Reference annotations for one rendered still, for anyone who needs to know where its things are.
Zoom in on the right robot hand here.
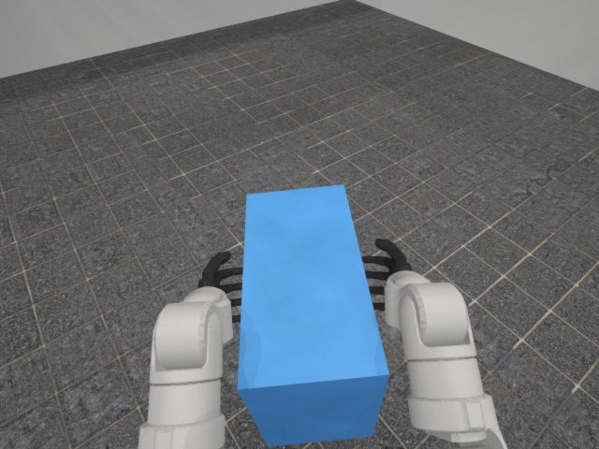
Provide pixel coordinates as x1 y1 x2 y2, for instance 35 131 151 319
361 239 412 311

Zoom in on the carton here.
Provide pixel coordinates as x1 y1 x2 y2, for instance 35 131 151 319
237 184 389 447

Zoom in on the left robot hand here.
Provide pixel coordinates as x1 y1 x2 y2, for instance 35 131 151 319
197 251 243 324

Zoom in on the robot left forearm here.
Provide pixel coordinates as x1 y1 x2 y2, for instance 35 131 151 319
138 286 233 449

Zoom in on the robot right forearm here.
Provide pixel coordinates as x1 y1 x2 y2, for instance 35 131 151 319
384 270 507 449

